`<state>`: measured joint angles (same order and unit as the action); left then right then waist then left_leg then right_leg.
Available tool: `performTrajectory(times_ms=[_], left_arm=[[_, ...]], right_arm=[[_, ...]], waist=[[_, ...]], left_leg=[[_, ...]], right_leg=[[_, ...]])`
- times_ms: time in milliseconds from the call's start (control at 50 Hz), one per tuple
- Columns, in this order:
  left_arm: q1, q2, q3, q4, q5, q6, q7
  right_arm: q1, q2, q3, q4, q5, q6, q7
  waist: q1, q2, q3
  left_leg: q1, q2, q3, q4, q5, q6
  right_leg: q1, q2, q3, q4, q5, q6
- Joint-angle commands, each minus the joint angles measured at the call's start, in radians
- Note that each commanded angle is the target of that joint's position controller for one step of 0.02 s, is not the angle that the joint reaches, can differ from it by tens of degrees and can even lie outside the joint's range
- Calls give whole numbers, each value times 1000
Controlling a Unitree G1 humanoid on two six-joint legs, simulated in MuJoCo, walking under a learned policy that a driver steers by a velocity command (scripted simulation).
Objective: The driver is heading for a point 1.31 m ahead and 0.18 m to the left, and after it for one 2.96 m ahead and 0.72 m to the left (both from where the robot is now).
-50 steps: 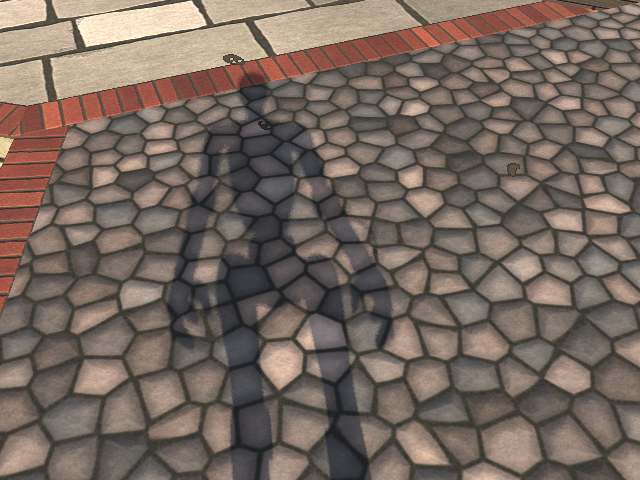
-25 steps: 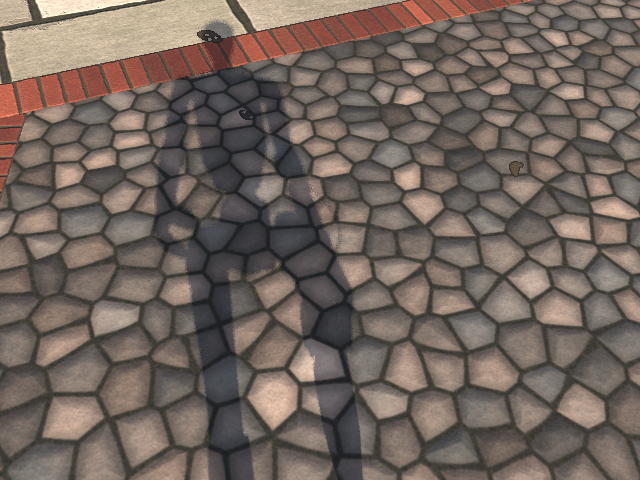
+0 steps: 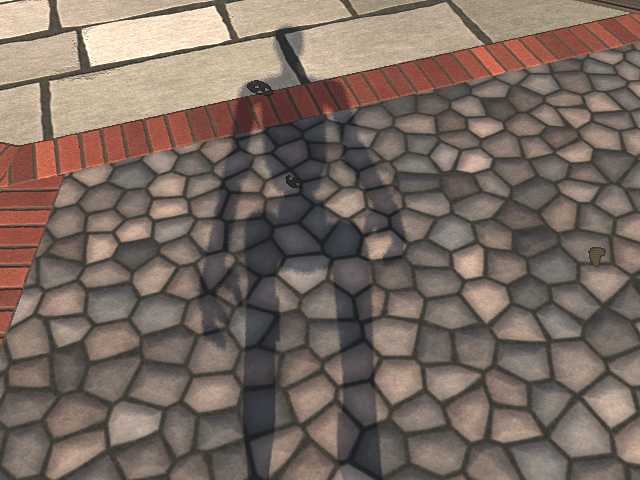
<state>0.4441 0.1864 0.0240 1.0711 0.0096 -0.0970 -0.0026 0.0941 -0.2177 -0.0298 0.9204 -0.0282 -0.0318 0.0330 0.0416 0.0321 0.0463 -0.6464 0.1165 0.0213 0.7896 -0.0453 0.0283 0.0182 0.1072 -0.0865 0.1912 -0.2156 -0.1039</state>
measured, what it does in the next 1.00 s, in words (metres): walks ahead: left foot, then right foot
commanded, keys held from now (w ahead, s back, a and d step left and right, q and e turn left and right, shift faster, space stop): w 1.00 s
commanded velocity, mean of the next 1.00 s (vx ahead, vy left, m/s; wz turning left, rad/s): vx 0.50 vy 0.00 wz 0.00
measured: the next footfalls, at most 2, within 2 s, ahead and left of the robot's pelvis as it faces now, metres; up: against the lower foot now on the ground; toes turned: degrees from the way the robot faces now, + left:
left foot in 0.18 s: +0.28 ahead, +0.11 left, +0.00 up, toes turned +4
right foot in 0.74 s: +0.59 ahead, -0.07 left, +0.00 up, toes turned -5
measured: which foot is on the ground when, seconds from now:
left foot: up 0.00-0.16, down 0.18-0.76, up 0.78-1.00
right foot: down 0.00-0.18, up 0.20-0.72, down 0.74-1.00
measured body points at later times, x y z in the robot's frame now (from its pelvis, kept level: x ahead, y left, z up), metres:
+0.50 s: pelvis +0.29 +0.05 +0.00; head +0.30 +0.06 +0.45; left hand +0.40 +0.29 -0.14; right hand +0.23 -0.20 -0.14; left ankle +0.24 +0.11 -0.74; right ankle +0.39 -0.11 -0.68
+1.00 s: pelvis +0.56 -0.01 +0.00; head +0.58 -0.02 +0.45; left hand +0.54 +0.24 -0.14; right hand +0.64 -0.26 -0.14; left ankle +0.62 +0.15 -0.67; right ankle +0.55 -0.07 -0.74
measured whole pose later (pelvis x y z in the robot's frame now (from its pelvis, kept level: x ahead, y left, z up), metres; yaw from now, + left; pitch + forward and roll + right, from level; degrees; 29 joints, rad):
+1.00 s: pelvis +0.56 -0.01 +0.00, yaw +0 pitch +0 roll +0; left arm 0.38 0.20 0.05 1.04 0.01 -0.09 0.00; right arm 0.20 -0.22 -0.06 0.95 -0.04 -0.04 0.02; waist 0.01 0.04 0.04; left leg -0.59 0.11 0.00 1.01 -0.19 0.04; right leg -0.10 0.08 -0.10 0.27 -0.18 -0.10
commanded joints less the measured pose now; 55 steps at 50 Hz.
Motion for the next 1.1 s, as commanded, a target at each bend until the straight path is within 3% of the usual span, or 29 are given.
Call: performTrajectory(times_ms=[20, 80, 120, 160, 180, 200, 220, 240, 260, 280, 320, 400, 480, 540, 620, 680, 720, 740, 760, 780, 800, 820, 840, 860, 880, 920, 960, 1060, 1100], left_arm=[[66, 125, 16, -23, 2, -10, 9], [95, 131, 16, -7, 14, -2, 18], [68, 144, 20, -7, 18, 0, 24], [38, 162, 25, -9, 20, 4, 24], [16, 160, 23, -17, 12, 5, 22], [31, 106, 7, -57, -13, 1, 14], [137, 54, 5, -53, -30, 5, 8], [40, 141, 31, -58, -5, 11, 13], [-38, 129, 31, -88, -1, 4, 8], [-73, 111, 31, -93, 2, 3, 5], [-50, 77, 29, -87, 25, 28, -7], [-134, 64, 30, -122, 32, 56, -23], [-318, 69, 25, -189, 22, 58, -28], [-420, 54, 14, -223, 14, 54, -28], [-506, 70, 13, -260, 13, 47, -24], [-455, 89, 23, -258, 13, 33, -18], [-209, 119, 45, -176, 19, 18, -3], [-32, 176, 65, -130, 42, 8, 8], [68, 287, 94, -122, 61, 10, 11], [8, 259, 91, -125, 21, 27, 1], [-114, 208, 77, -141, 3, 30, -2], [-178, 141, 59, -151, 3, 23, -7], [-203, 108, 49, -146, 5, 16, -6], [-205, 77, 39, -132, 1, 10, -2], [-182, 80, 38, -119, 3, 2, 0], [-124, 99, 41, -93, 0, -13, 2], [-89, 118, 43, -83, 1, -16, 3], [-3, 112, 34, -62, 0, -11, 4], [25, 106, 28, -48, 2, -11, 8]], right_arm=[[-122, -30, 4, -82, 6, -11, 0], [-174, -44, 2, -110, 5, -19, -3], [-139, -58, -5, -110, 6, -28, -7], [48, -91, -25, -52, 4, -40, -22], [223, -119, -40, 3, -8, -50, -32], [387, -212, -67, 33, -36, -54, -45], [399, -265, -83, 38, -31, -44, -35], [314, -210, -75, 32, 8, -36, -26], [213, -150, -58, 16, 16, -39, -23], [165, -98, -45, 12, 12, -46, -20], [164, -42, -26, 37, 14, -58, -27], [258, -88, -33, 80, 18, -80, -31], [325, -84, -25, 95, 18, -76, -31], [379, -88, -23, 110, 17, -76, -34], [436, -95, -23, 134, 7, -69, -44], [406, -113, -29, 137, 0, -64, -54], [373, -124, -32, 134, 4, -58, -53], [364, -104, -24, 112, 14, -59, -50], [470, -3, -4, 84, 56, -58, -37], [443, -87, -30, 96, 30, -57, -38], [350, -96, -38, 69, 19, -54, -37], [295, -80, -34, 56, 15, -59, -32], [280, -61, -35, 56, 9, -54, -29], [297, -45, -33, 60, -5, -39, -24], [318, -27, -31, 66, -11, -27, -17], [285, -23, -32, 53, -14, -12, -10], [198, -33, -33, 22, -12, -4, -6], [-5, -25, -22, -48, 1, -6, -2], [-45, -8, -12, -58, 4, -11, -6]], waist=[[13, -87, 54], [21, -95, 61], [-13, -102, 45], [-95, -111, -51], [-170, -90, -138], [-204, 24, -270], [-148, 189, -363], [-130, 32, -255], [-96, 15, -111], [-70, -14, -49], [-16, 7, -18], [-7, 18, 11], [-45, 21, 44], [-77, 31, 50], [-99, 38, 63], [-54, 44, 39], [51, 23, -86], [112, -21, -194], [81, -241, -337], [66, -161, -333], [16, -108, -160], [-2, -59, -69], [-32, -61, -24], [-63, -73, -5], [-74, -100, -14], [-81, -86, -5], [-72, -79, 19], [-25, -83, 47], [-14, -82, 56]], left_leg=[[18, -47, 62, -116, 63, 2], [5, -67, 64, -185, 10, 30], [81, -98, 73, -229, -69, 63], [307, -160, 92, -287, -123, 104], [540, -136, 65, -339, -67, 135], [843, 105, -218, -343, -150, 207], [1006, 331, -669, -453, -128, 339], [903, 268, -625, -493, -213, 304], [746, 235, -471, -531, -192, 269], [637, 186, -376, -570, -118, 235], [510, 113, -241, -615, -29, 182], [490, 83, -148, -658, 89, 189], [533, 48, -89, -678, 163, 169], [582, 45, -63, -672, 222, 158], [718, 89, -65, -631, 304, 167], [772, 110, -44, -520, 545, 147], [730, 69, -2, -241, 687, 116], [545, 30, 22, 5, 450, 98], [180, -143, 85, 414, -165, 46], [69, -174, -55, 535, -460, 62], [8, -109, -76, 542, -375, 70], [25, -72, -73, 483, -302, 69], [65, -44, -69, 422, -264, 65], [119, -26, -65, 375, -239, 55], [154, -25, -56, 355, -233, 45], [125, -19, -37, 323, -201, 27], [50, -1, -19, 258, -132, 8], [-6, -10, 24, 7, 14, -16], [42, -42, 56, -95, 44, -10]], right_leg=[[-28, -264, 127, -61, 453, -75], [89, -304, 131, -13, 548, -88], [125, -320, 116, 61, 723, -79], [123, -306, 94, 275, 936, -55], [17, -273, 64, 472, 836, -35], [-258, -202, 20, 790, 469, -5], [-554, -19, 35, 1106, -324, 21], [-633, -81, 153, 1157, -257, 3], [-655, -123, 148, 1114, -162, 1], [-623, -156, 142, 1058, -105, 1], [-532, -188, 133, 977, -64, 21], [-588, -207, 90, 884, 5, 61], [-664, -215, 50, 685, 145, 86], [-639, -191, 19, 530, 212, 83], [-651, -166, 8, 424, 183, 52], [-542, -123, -4, 359, 75, 5], [-245, -63, -31, 269, 84, -39], [22, -189, 104, 265, 57, -84], [320, -502, 590, 196, -39, -220], [271, -519, 765, 86, -58, -237], [120, -481, 591, 73, -106, -202], [-20, -436, 478, 27, -48, -171], [-108, -386, 389, -2, 5, -131], [-177, -339, 313, -27, 56, -96], [-203, -335, 284, -35, 114, -101], [-201, -317, 234, -49, 208, -110], [-180, -304, 202, -75, 222, -109], [-107, -274, 143, -82, 328, -90], [-83, -267, 98, -39, 549, -75]])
